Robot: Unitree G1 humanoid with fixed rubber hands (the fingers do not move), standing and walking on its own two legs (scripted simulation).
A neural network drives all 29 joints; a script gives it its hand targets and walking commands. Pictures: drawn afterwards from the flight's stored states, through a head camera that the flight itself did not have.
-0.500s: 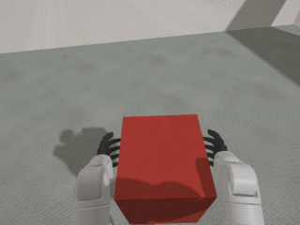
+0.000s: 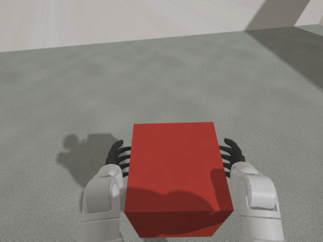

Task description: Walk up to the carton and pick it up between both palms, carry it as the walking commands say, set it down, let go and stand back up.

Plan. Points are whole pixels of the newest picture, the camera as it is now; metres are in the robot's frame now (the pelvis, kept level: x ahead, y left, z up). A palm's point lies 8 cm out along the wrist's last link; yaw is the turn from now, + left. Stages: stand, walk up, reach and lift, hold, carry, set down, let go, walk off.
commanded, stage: carry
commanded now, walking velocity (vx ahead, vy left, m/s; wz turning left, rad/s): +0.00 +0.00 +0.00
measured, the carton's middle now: (174, 183) +0.30 -0.01 +0.00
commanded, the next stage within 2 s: hold in 0.64 s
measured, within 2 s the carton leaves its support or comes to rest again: neither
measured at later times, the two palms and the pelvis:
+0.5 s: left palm (116, 171) +0.30 +0.13 +0.07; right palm (237, 170) +0.28 -0.16 +0.07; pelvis +0.01 +0.00 +0.00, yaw +0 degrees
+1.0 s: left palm (122, 187) +0.26 +0.12 +0.06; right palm (250, 191) +0.23 -0.17 +0.06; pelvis -0.04 +0.00 +0.01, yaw -1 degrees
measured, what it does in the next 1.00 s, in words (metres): stands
